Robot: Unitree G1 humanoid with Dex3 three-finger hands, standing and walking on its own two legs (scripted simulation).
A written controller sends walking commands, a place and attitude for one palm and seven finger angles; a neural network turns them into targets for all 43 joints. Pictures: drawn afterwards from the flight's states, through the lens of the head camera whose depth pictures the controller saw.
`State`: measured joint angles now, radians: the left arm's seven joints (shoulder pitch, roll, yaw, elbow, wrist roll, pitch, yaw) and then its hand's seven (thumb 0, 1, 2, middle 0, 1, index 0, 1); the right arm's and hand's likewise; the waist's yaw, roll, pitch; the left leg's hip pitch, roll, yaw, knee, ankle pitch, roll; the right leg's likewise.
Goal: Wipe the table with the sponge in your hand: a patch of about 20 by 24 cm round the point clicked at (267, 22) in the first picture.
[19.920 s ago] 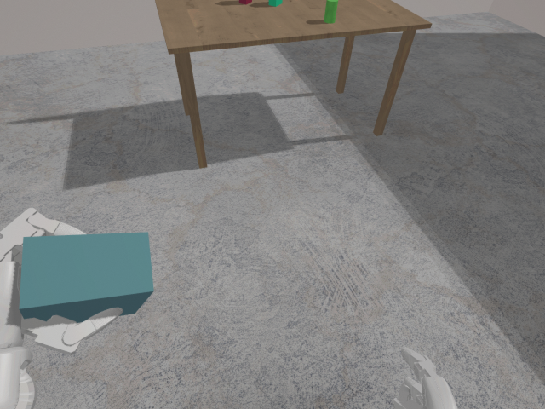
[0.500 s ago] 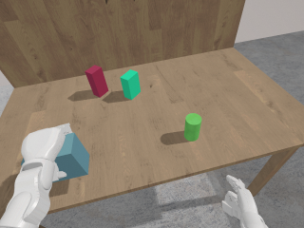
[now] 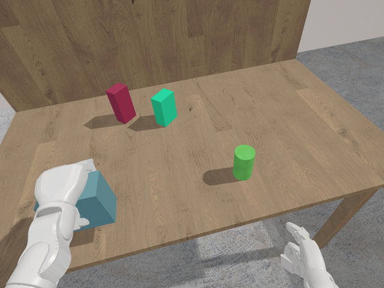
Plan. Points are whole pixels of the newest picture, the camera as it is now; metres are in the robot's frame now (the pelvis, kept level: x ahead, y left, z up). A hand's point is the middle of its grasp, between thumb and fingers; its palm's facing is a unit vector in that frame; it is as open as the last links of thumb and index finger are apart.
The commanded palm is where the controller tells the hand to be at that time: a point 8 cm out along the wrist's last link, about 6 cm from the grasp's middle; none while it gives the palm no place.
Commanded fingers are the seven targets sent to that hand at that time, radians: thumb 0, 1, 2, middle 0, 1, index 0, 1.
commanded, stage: move the sponge above the wiping area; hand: left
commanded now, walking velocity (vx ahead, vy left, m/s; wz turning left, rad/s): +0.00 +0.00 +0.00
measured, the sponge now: (84, 207) +0.24 +0.29 +0.03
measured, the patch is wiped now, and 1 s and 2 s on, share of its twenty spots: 0.00 0.00 0.00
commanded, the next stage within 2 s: lower the sponge onto the table in 1.28 s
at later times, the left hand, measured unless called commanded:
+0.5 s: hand (85, 193) +0.27 +0.30 +0.05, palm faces -0.05 -0.06 -1.00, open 10.4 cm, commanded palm +0.25 +0.29 +0.11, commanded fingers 0.00 0.10 1.30 -1.20 -1.60 -1.20 -1.60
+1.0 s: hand (84, 191) +0.28 +0.30 +0.04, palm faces -0.04 -0.06 -1.00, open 10.4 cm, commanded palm +0.26 +0.30 +0.10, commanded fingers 0.00 0.10 1.30 -1.20 -1.60 -1.20 -1.60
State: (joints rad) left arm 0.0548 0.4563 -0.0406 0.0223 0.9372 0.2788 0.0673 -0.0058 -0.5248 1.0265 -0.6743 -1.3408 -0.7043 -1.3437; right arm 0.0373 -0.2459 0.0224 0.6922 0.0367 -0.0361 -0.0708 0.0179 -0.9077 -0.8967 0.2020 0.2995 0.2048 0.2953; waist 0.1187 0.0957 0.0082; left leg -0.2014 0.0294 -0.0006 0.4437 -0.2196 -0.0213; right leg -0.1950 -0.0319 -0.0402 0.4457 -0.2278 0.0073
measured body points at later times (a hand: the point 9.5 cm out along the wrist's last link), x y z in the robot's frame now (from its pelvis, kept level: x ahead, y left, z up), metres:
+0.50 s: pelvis +0.01 +0.00 +0.00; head +0.02 -0.04 +0.45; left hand +0.27 +0.29 +0.10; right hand +0.23 -0.23 -0.10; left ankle +0.01 +0.13 -0.74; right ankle +0.01 -0.13 -0.74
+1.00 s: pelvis +0.01 +0.00 +0.00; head +0.03 -0.03 +0.45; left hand +0.27 +0.30 +0.09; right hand +0.23 -0.22 -0.10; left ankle +0.01 +0.13 -0.74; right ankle +0.01 -0.13 -0.74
